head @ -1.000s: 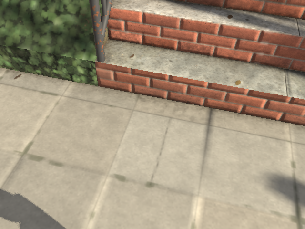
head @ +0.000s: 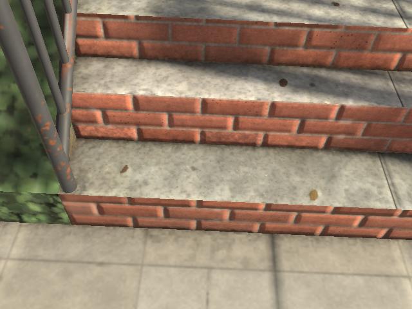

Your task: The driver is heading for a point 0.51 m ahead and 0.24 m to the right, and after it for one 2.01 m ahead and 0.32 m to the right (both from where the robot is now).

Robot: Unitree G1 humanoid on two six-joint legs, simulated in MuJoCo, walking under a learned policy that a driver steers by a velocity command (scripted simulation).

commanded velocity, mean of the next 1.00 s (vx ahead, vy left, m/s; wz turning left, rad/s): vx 0.50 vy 0.00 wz -0.53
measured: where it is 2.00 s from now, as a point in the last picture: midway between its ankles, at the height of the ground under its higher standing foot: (275, 195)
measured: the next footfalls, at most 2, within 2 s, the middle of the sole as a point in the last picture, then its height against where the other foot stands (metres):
right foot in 0.28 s outside the picture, level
left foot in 0.78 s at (227, 284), level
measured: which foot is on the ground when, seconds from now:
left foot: down 0.00-0.30, up 0.32-0.76, down 0.78-1.00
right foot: up 0.00-0.26, down 0.28-0.80, up 0.82-1.00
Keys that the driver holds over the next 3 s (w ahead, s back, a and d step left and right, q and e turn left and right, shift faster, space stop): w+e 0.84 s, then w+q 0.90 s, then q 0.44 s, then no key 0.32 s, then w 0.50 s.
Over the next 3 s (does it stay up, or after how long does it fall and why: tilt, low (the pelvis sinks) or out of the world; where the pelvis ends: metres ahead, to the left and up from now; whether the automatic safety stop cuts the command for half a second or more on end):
stays up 1.12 -0.22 0.42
